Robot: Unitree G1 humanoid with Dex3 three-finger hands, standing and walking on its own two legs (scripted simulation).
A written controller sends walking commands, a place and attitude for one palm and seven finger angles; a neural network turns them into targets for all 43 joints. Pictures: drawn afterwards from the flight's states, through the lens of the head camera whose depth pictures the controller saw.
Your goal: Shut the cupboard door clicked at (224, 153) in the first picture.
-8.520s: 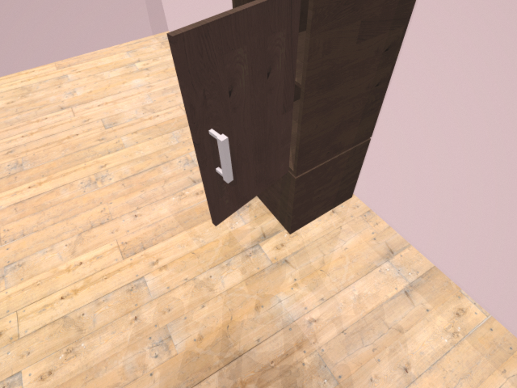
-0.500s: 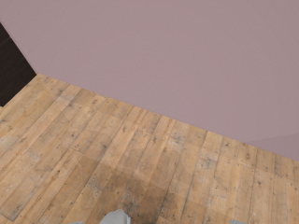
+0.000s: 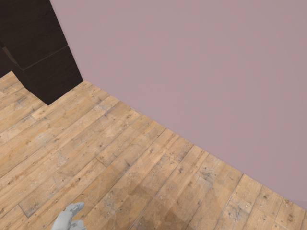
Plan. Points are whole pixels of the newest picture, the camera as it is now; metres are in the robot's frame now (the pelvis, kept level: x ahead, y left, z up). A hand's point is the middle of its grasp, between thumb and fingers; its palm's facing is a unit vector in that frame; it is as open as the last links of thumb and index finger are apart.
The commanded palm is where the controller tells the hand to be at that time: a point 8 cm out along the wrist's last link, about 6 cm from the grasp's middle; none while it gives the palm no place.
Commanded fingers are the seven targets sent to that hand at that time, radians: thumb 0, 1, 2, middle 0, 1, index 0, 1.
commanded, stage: walk to a spot facing it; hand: left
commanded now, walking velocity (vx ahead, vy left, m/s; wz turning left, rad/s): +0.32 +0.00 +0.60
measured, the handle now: out of the picture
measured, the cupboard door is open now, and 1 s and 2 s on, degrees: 100 100 100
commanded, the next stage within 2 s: turn to face it in 1.64 s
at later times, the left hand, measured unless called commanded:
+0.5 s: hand out of the picture +0.07 +0.22 -0.18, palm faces +0.36 -0.91 -0.19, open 7.4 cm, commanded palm none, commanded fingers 0.00 0.90 0.90 -0.20 -0.30 -0.20 -0.30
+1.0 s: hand (91, 139) +0.44 +0.26 -0.14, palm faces +0.38 -0.91 -0.18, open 7.3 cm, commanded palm none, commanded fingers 0.00 0.90 0.90 -0.20 -0.30 -0.20 -0.30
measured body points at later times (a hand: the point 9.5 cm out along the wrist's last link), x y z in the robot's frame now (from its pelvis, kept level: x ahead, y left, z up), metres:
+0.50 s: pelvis +0.19 +0.05 -0.01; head +0.22 +0.08 +0.44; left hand +0.06 +0.26 -0.17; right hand +0.42 -0.12 -0.12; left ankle +0.22 +0.14 -0.73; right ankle +0.12 -0.12 -0.62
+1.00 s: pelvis +0.41 +0.05 +0.01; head +0.43 +0.06 +0.46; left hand +0.42 +0.31 -0.12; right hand +0.46 -0.18 -0.15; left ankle +0.32 +0.15 -0.65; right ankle +0.47 -0.02 -0.73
